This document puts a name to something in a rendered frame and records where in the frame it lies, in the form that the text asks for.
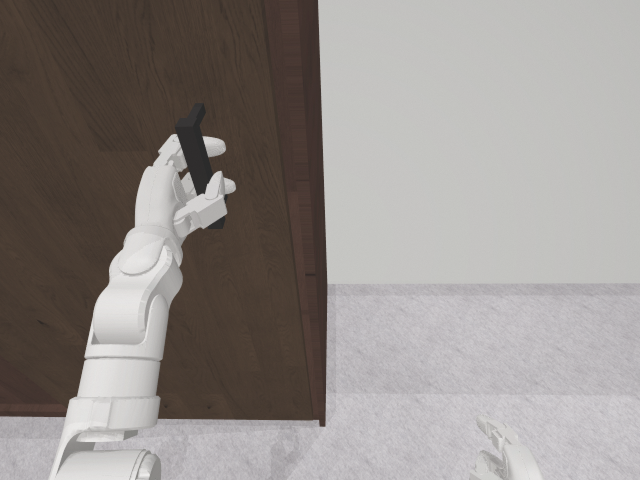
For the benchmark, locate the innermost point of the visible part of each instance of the wardrobe door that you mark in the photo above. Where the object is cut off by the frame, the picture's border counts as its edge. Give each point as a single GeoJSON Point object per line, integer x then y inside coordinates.
{"type": "Point", "coordinates": [15, 387]}
{"type": "Point", "coordinates": [90, 90]}

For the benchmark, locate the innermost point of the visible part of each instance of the robot left forearm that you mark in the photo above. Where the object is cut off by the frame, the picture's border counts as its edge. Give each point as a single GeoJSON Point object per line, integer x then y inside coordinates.
{"type": "Point", "coordinates": [117, 391]}

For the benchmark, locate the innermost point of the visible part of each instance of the right robot hand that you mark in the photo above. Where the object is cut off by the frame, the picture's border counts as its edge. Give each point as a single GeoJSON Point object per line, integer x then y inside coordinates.
{"type": "Point", "coordinates": [518, 462]}

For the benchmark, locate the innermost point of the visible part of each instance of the handle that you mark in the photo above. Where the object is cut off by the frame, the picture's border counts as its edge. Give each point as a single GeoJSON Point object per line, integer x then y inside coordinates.
{"type": "Point", "coordinates": [194, 150]}

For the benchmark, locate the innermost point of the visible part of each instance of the left robot upper arm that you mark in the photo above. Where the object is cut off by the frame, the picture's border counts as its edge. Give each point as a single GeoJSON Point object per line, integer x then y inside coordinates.
{"type": "Point", "coordinates": [127, 464]}

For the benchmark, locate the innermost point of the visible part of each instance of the left robot hand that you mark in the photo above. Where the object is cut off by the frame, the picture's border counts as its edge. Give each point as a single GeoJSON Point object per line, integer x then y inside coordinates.
{"type": "Point", "coordinates": [165, 200]}

